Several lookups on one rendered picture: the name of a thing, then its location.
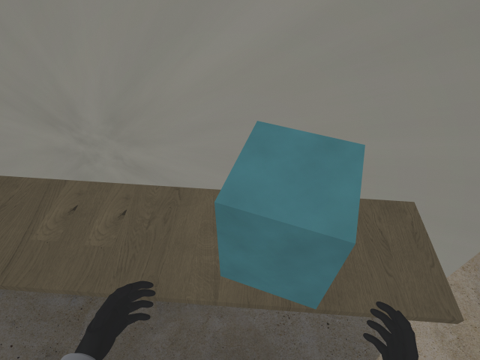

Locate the table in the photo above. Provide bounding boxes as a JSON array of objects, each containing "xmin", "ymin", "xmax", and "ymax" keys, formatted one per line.
[{"xmin": 0, "ymin": 175, "xmax": 464, "ymax": 324}]

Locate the carton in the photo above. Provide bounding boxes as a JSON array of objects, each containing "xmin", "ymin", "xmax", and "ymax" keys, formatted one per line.
[{"xmin": 214, "ymin": 121, "xmax": 365, "ymax": 309}]

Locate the robot right hand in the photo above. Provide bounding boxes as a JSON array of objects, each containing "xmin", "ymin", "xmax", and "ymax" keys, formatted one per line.
[{"xmin": 363, "ymin": 301, "xmax": 419, "ymax": 360}]

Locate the robot left hand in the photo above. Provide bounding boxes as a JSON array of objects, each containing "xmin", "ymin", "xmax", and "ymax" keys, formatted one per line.
[{"xmin": 75, "ymin": 281, "xmax": 155, "ymax": 360}]

